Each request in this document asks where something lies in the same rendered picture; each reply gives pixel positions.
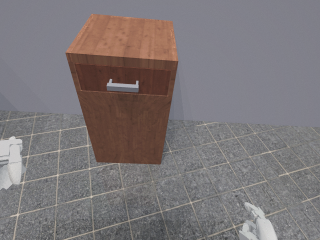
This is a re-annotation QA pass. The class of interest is robot left hand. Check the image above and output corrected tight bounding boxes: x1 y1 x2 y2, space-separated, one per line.
0 136 27 190

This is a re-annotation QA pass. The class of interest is drawer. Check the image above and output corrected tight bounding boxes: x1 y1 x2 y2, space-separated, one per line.
74 62 171 96

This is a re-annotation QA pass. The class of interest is cabinet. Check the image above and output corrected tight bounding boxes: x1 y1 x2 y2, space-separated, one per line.
65 14 179 165

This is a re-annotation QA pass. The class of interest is handle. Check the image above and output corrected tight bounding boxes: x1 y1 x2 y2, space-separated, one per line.
106 79 139 93

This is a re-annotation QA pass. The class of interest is robot right hand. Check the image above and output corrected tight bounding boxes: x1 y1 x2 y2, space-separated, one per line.
239 202 278 240

